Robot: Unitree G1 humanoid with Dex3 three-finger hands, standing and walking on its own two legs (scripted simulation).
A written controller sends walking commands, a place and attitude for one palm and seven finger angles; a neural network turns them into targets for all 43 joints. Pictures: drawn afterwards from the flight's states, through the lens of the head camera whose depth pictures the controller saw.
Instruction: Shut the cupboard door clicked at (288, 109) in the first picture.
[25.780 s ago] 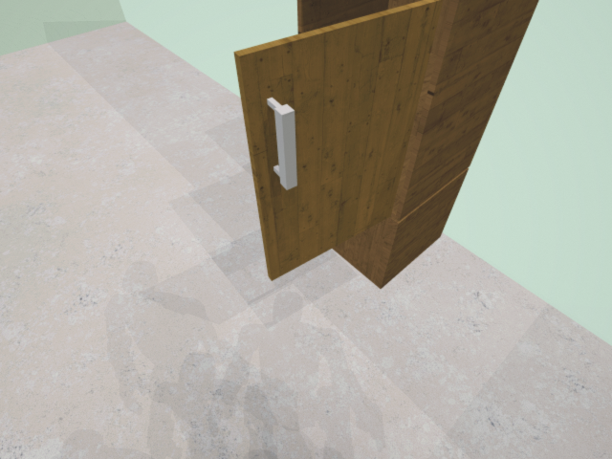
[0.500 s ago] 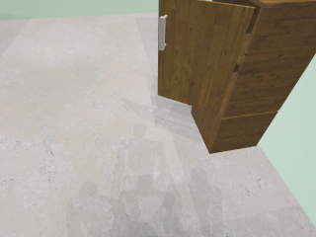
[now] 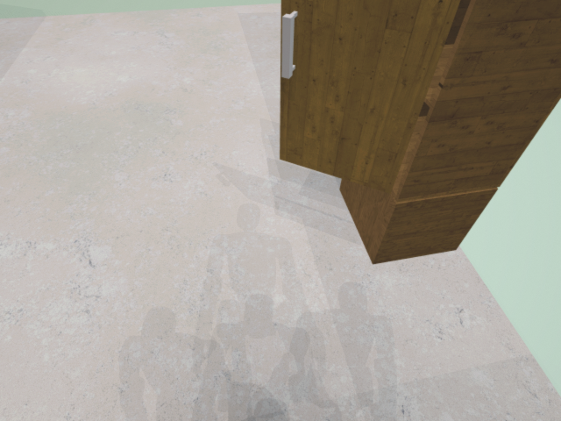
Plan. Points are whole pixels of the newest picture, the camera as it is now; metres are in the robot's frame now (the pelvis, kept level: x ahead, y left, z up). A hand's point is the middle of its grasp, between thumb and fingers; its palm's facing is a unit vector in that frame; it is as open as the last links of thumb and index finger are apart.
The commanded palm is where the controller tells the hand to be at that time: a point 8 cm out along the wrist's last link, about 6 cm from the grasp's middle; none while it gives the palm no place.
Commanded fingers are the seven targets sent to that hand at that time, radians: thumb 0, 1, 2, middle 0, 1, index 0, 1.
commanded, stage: look to check the result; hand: left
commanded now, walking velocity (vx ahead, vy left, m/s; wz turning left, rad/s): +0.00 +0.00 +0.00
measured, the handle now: (290, 45) +1.01 +0.02 +0.08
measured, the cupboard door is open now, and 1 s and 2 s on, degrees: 54 54 54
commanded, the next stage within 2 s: walk to a spot facing it in 0.24 s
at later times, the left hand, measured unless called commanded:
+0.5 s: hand out of the picture +0.02 +0.17 -0.18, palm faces +0.04 -0.98 -0.19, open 7.4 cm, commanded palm none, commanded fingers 0.00 0.90 0.90 -0.20 -0.30 -0.20 -0.30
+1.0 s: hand out of the picture +0.09 +0.27 -0.17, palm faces +0.31 -0.93 -0.21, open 7.4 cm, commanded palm none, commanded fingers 0.00 0.90 0.90 -0.20 -0.30 -0.20 -0.30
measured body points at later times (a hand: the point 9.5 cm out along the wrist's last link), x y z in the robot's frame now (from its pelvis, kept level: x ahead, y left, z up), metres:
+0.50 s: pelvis +0.02 +0.00 +0.00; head +0.03 +0.00 +0.45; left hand +0.01 +0.22 -0.16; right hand +0.01 -0.22 -0.16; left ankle +0.04 +0.09 -0.74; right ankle -0.01 -0.12 -0.74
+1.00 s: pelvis +0.05 +0.04 +0.00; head +0.09 +0.08 +0.45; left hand +0.07 +0.32 -0.15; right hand +0.13 -0.20 -0.13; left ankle +0.02 +0.10 -0.74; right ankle +0.10 -0.13 -0.66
